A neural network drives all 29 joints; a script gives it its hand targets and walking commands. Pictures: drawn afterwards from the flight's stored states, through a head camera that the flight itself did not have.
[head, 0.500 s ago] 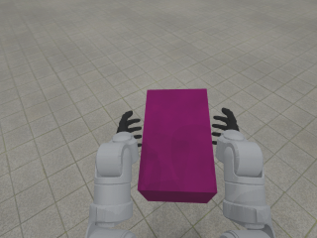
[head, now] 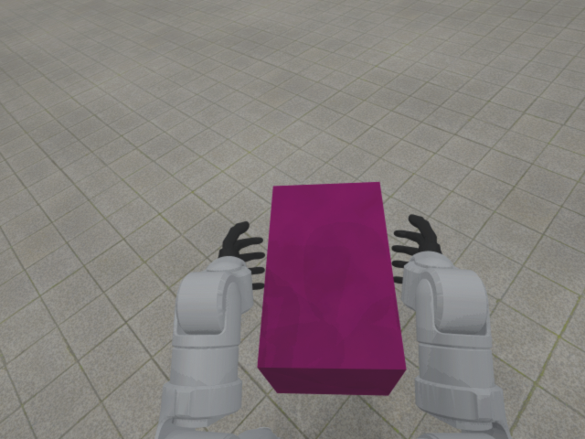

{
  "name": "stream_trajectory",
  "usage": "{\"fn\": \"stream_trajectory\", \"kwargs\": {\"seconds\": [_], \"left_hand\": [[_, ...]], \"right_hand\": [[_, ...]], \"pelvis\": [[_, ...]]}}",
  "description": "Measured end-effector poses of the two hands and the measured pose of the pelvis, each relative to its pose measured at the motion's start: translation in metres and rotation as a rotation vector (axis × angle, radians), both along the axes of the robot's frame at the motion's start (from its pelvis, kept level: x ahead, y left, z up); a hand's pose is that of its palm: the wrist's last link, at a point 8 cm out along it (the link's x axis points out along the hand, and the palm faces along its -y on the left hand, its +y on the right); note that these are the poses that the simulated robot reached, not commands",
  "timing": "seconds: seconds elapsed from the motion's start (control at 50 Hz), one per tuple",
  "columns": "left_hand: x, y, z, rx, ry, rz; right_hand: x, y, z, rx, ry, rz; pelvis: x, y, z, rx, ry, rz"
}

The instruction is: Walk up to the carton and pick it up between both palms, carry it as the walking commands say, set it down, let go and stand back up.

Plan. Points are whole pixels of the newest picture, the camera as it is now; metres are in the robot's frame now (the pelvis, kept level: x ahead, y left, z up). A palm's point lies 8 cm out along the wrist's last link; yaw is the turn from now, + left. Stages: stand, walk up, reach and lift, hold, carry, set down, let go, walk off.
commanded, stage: carry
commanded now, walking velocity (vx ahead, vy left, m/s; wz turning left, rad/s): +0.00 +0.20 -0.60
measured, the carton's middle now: (328, 287) +0.34 -0.01 -0.01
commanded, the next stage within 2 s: none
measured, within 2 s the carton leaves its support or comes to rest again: neither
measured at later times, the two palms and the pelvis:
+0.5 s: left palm (229, 255) +0.33 +0.12 +0.09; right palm (419, 280) +0.29 -0.12 +0.08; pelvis +0.01 +0.07 -0.01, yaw -12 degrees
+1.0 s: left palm (208, 252) +0.34 +0.15 +0.08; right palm (386, 307) +0.25 -0.08 +0.10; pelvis +0.02 +0.17 +0.00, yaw -26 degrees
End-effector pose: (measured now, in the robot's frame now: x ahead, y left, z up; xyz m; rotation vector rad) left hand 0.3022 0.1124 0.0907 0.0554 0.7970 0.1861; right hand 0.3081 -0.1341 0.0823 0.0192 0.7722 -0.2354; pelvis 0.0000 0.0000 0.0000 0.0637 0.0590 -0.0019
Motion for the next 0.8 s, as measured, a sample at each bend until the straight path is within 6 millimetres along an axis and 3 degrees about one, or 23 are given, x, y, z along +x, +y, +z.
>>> {"fn": "stream_trajectory", "kwargs": {"seconds": [0.14, 0.22, 0.32, 0.42, 0.52, 0.58, 0.72, 0.8], "left_hand": [[0.009, 0.016, 0.009, -0.036, -0.067, -0.037], [0.011, 0.037, 0.003, -0.054, -0.098, -0.051], [0.010, 0.048, 0.001, -0.059, -0.061, -0.069], [0.022, 0.032, 0.004, -0.053, -0.076, -0.125], [0.029, 0.002, -0.003, -0.020, -0.080, -0.193], [0.025, -0.005, -0.008, -0.003, -0.049, -0.227], [0.022, -0.019, -0.001, 0.005, -0.026, -0.347], [0.026, -0.017, 0.002, -0.018, -0.036, -0.407]], "right_hand": [[-0.001, 0.017, 0.017, -0.045, -0.067, -0.047], [-0.004, 0.037, 0.018, -0.070, -0.096, -0.060], [-0.008, 0.048, 0.024, -0.062, -0.056, -0.053], [-0.011, 0.032, 0.020, -0.054, -0.068, -0.117], [-0.020, 0.007, -0.005, -0.031, -0.067, -0.206], [-0.032, 0.001, -0.013, -0.009, -0.037, -0.239], [-0.061, -0.006, -0.007, 0.014, -0.028, -0.351], [-0.069, -0.001, 0.003, -0.006, -0.051, -0.412]], "pelvis": [[-0.002, 0.027, 0.002, -0.017, 0.020, -0.043], [0.000, 0.050, -0.008, -0.042, 0.011, -0.066], [0.006, 0.063, -0.001, -0.070, -0.008, -0.100], [0.010, 0.067, -0.003, -0.054, 0.020, -0.164], [0.008, 0.066, -0.016, -0.031, 0.032, -0.211], [0.001, 0.070, -0.010, -0.016, 0.014, -0.246], [-0.005, 0.094, 0.003, 0.020, 0.032, -0.350], [-0.001, 0.113, 0.005, 0.024, 0.045, -0.400]]}}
